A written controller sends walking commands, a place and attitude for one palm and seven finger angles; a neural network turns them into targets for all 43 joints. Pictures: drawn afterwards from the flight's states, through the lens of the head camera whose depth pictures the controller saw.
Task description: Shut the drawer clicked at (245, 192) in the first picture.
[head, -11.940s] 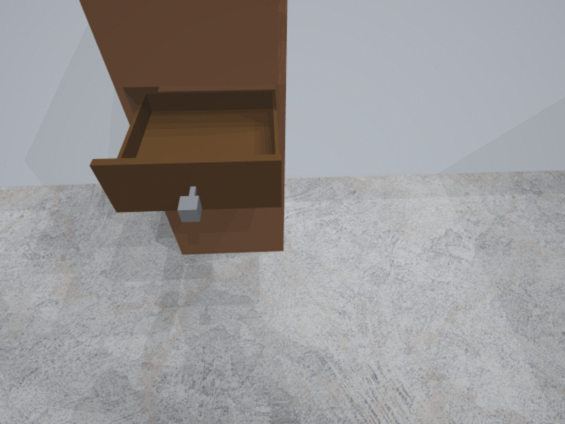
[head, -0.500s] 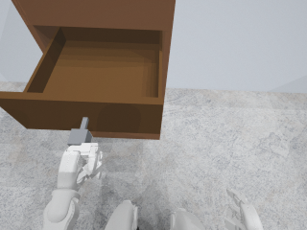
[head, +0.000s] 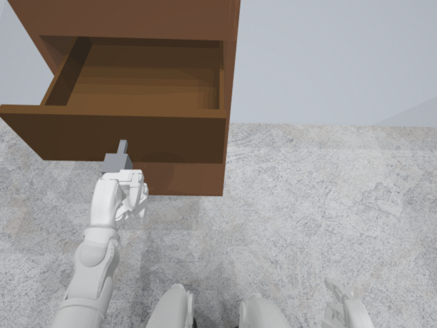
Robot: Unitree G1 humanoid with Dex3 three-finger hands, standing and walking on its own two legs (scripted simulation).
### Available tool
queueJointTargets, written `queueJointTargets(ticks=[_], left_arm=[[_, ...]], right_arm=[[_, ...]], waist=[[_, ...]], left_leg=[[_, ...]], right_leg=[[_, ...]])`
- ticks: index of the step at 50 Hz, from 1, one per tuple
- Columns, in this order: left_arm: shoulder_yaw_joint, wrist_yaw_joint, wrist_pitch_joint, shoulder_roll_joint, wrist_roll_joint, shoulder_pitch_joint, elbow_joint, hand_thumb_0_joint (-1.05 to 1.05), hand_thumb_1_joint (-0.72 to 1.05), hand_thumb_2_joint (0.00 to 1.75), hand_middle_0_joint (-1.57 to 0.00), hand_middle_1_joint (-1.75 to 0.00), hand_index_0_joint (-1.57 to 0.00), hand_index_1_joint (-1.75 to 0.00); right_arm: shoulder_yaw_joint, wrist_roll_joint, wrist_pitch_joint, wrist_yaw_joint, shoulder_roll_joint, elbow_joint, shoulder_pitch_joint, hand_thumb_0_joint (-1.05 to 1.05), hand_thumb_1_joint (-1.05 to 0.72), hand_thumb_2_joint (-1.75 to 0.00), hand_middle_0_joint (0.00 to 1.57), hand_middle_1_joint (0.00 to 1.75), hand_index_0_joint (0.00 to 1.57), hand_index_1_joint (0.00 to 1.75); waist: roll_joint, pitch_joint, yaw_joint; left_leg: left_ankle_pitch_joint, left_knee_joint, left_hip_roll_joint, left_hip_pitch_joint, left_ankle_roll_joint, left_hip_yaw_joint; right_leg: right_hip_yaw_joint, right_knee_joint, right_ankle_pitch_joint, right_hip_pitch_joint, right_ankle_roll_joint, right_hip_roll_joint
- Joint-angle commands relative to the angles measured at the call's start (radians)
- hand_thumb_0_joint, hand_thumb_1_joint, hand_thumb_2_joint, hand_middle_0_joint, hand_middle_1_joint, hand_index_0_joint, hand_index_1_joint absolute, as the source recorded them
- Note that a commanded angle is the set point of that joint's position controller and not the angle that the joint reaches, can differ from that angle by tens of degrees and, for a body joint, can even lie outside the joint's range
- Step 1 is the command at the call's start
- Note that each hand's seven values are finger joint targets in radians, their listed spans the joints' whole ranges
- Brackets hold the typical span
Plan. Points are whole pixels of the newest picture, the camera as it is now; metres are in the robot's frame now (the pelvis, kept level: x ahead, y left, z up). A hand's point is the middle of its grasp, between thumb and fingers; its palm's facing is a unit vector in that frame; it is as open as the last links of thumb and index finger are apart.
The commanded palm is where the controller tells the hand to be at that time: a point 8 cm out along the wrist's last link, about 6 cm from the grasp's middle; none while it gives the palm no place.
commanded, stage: push the drawer shut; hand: left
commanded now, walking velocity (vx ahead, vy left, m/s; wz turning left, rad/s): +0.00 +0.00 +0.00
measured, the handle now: (120, 159) +0.41 +0.19 +0.04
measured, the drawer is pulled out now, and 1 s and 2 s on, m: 0.21 0.08 0.00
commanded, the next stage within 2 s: pull the fist back off the drawer in 1.96 s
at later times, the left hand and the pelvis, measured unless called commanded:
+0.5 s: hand (151, 164) +0.40 +0.14 +0.03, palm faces -0.01 -1.00 -0.05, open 3.5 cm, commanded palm +0.39 +0.20 +0.04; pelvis +0.00 +0.01 +0.00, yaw -1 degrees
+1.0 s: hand (156, 136) +0.47 +0.14 +0.03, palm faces +0.01 -1.00 -0.05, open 3.5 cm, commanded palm +0.46 +0.20 +0.04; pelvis +0.00 +0.00 -0.01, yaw -2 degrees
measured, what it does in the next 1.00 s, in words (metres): stands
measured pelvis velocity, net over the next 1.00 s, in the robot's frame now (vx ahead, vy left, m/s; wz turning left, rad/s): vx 0.00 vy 0.00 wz -0.03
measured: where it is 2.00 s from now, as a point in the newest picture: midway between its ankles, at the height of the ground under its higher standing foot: outside the picture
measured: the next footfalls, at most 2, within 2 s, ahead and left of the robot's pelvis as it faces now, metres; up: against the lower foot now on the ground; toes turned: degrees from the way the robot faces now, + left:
none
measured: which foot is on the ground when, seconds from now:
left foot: down 0.00-1.00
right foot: down 0.00-1.00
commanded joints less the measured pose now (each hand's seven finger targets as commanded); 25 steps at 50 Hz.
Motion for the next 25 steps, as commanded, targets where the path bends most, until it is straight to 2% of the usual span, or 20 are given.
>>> queueJointTargets(ticks=[1,3,4,6,8,9,10,11,12,15,16,18,21,22,23,25], left_arm=[[0.130,0.029,-0.075,0.163,-0.026,-0.387,-0.184,0.00,0.90,0.90,-1.40,-1.60,-1.40,-1.60],[0.152,0.029,-0.070,0.183,-0.026,-0.387,-0.138,0.00,0.90,0.90,-1.40,-1.60,-1.40,-1.60],[0.167,0.029,-0.069,0.191,-0.025,-0.396,-0.116,0.00,0.90,0.90,-1.40,-1.60,-1.40,-1.60],[0.141,0.030,-0.069,0.168,-0.022,-0.451,-0.112,0.00,0.90,0.90,-1.40,-1.60,-1.40,-1.60],[0.142,0.034,-0.065,0.166,-0.021,-0.473,-0.098,0.00,0.90,0.90,-1.40,-1.60,-1.40,-1.60],[0.152,0.037,-0.062,0.169,-0.018,-0.467,-0.080,0.00,0.90,0.90,-1.40,-1.60,-1.40,-1.60],[0.160,0.040,-0.060,0.173,-0.021,-0.474,-0.067,0.00,0.90,0.90,-1.40,-1.60,-1.40,-1.60],[0.157,0.042,-0.061,0.176,-0.017,-0.506,-0.063,0.00,0.90,0.90,-1.40,-1.60,-1.40,-1.60],[0.154,0.043,-0.060,0.164,-0.016,-0.501,-0.039,0.00,0.90,0.90,-1.40,-1.60,-1.40,-1.60],[0.162,0.048,-0.068,0.174,-0.009,-0.547,-0.011,0.00,0.90,0.90,-1.40,-1.60,-1.40,-1.60],[0.166,0.050,-0.072,0.178,-0.008,-0.575,0.004,0.00,0.90,0.90,-1.40,-1.60,-1.40,-1.60],[0.190,0.053,-0.080,0.202,-0.004,-0.593,0.032,0.00,0.90,0.90,-1.40,-1.60,-1.40,-1.60],[0.205,0.051,-0.092,0.221,0.004,-0.643,0.067,0.00,0.90,0.90,-1.40,-1.60,-1.40,-1.60],[0.186,0.048,-0.094,0.200,0.003,-0.671,0.079,0.00,0.90,0.90,-1.40,-1.60,-1.40,-1.60],[0.204,0.048,-0.100,0.226,0.006,-0.695,0.074,0.00,0.90,0.90,-1.40,-1.60,-1.40,-1.60],[0.202,0.048,-0.103,0.214,0.009,-0.696,0.102,0.00,0.90,0.90,-1.40,-1.60,-1.40,-1.60]], right_arm=[[-0.054,0.001,-0.033,-0.014,-0.131,-0.109,0.000,0.00,-0.90,-0.90,0.20,0.30,0.20,0.30],[-0.055,0.001,-0.028,-0.015,-0.136,-0.105,0.013,0.00,-0.90,-0.90,0.20,0.30,0.20,0.30],[-0.055,0.001,-0.024,-0.016,-0.136,-0.101,0.016,0.00,-0.90,-0.90,0.20,0.30,0.20,0.30],[-0.055,0.001,-0.020,-0.016,-0.135,-0.095,0.021,0.00,-0.90,-0.90,0.20,0.30,0.20,0.30],[-0.058,0.000,-0.018,-0.014,-0.143,-0.093,0.033,0.00,-0.90,-0.90,0.20,0.30,0.20,0.30],[-0.059,-0.003,-0.015,-0.012,-0.144,-0.090,0.040,0.00,-0.90,-0.90,0.20,0.30,0.20,0.30],[-0.059,-0.002,-0.012,-0.011,-0.143,-0.090,0.042,0.00,-0.90,-0.90,0.20,0.30,0.20,0.30],[-0.059,-0.002,-0.010,-0.012,-0.143,-0.086,0.043,0.00,-0.90,-0.90,0.20,0.30,0.20,0.30],[-0.060,-0.003,-0.007,-0.010,-0.143,-0.085,0.051,0.00,-0.90,-0.90,0.20,0.30,0.20,0.30],[-0.061,-0.006,-0.002,-0.006,-0.144,-0.080,0.061,0.00,-0.90,-0.90,0.20,0.30,0.20,0.30],[-0.060,-0.006,0.000,-0.006,-0.144,-0.075,0.068,0.00,-0.90,-0.90,0.20,0.30,0.20,0.30],[-0.061,-0.009,0.001,-0.006,-0.146,-0.073,0.076,0.00,-0.90,-0.90,0.20,0.30,0.20,0.30],[-0.061,-0.009,0.007,-0.005,-0.145,-0.066,0.085,0.00,-0.90,-0.90,0.20,0.30,0.20,0.30],[-0.060,-0.008,0.008,-0.004,-0.143,-0.062,0.087,0.00,-0.90,-0.90,0.20,0.30,0.20,0.30],[-0.062,-0.009,0.007,-0.005,-0.147,-0.061,0.096,0.00,-0.90,-0.90,0.20,0.30,0.20,0.30],[-0.064,-0.011,0.011,-0.003,-0.149,-0.055,0.103,0.00,-0.90,-0.90,0.20,0.30,0.20,0.30]], waist=[[0.008,-0.333,-0.022],[-0.014,-0.339,-0.020],[-0.008,-0.347,-0.018],[0.025,-0.355,-0.023],[0.026,-0.375,-0.028],[0.027,-0.393,-0.020],[0.016,-0.392,-0.020],[0.012,-0.386,-0.029],[-0.003,-0.385,-0.026],[0.012,-0.388,-0.030],[-0.009,-0.382,-0.037],[-0.013,-0.380,-0.036],[0.002,-0.386,-0.038],[0.007,-0.384,-0.048],[0.017,-0.397,-0.047],[0.027,-0.416,-0.045]], left_leg=[[0.162,-0.124,-0.015,0.205,0.007,-0.045],[0.172,-0.125,-0.014,0.200,0.009,-0.047],[0.174,-0.130,-0.013,0.206,0.005,-0.047],[0.182,-0.138,-0.015,0.235,0.004,-0.050],[0.203,-0.144,-0.010,0.277,0.004,-0.062],[0.217,-0.147,-0.011,0.284,0.001,-0.062],[0.218,-0.148,-0.012,0.277,0.000,-0.059],[0.216,-0.150,-0.010,0.278,0.000,-0.061],[0.215,-0.154,-0.012,0.275,0.000,-0.061],[0.230,-0.149,-0.011,0.281,-0.001,-0.060],[0.224,-0.150,-0.011,0.270,0.000,-0.061],[0.225,-0.145,-0.013,0.256,0.002,-0.060],[0.228,-0.143,-0.013,0.249,-0.001,-0.055],[0.220,-0.140,-0.014,0.251,0.001,-0.053],[0.235,-0.140,-0.012,0.265,0.000,-0.060],[0.254,-0.143,-0.011,0.298,-0.004,-0.063]], right_leg=[[0.160,-0.225,0.193,0.176,0.055,-0.018],[0.160,-0.223,0.206,0.186,0.056,-0.013],[0.154,-0.220,0.211,0.182,0.055,-0.014],[0.143,-0.215,0.225,0.168,0.053,-0.013],[0.121,-0.201,0.241,0.141,0.051,-0.006],[0.119,-0.198,0.258,0.150,0.050,-0.007],[0.120,-0.201,0.263,0.160,0.051,-0.007],[0.118,-0.201,0.262,0.151,0.052,-0.006],[0.115,-0.203,0.260,0.157,0.052,-0.005],[0.117,-0.198,0.279,0.148,0.052,-0.004],[0.116,-0.200,0.276,0.150,0.052,-0.003],[0.120,-0.197,0.282,0.156,0.052,0.000],[0.124,-0.193,0.288,0.154,0.052,-0.002],[0.127,-0.199,0.280,0.146,0.054,-0.002],[0.121,-0.189,0.290,0.143,0.051,0.000],[0.113,-0.187,0.299,0.123,0.049,0.001]])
